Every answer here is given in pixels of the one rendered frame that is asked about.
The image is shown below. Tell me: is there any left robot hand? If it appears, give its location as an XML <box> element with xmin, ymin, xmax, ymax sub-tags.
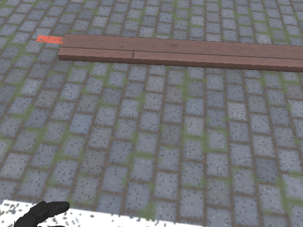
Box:
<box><xmin>13</xmin><ymin>201</ymin><xmax>70</xmax><ymax>227</ymax></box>

